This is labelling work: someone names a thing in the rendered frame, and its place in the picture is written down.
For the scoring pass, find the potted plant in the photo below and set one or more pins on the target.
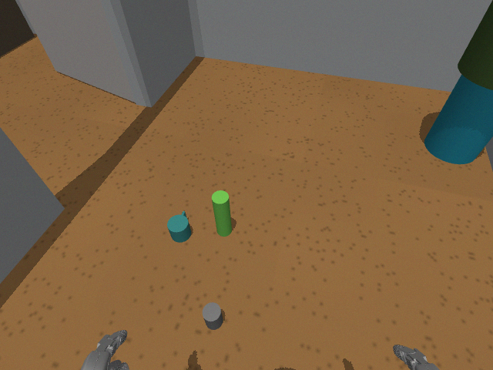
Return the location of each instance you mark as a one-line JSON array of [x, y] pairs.
[[464, 126]]

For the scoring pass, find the left robot hand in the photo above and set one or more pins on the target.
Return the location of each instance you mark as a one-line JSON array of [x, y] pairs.
[[106, 348]]

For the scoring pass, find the right robot hand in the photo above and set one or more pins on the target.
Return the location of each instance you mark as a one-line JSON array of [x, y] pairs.
[[414, 359]]

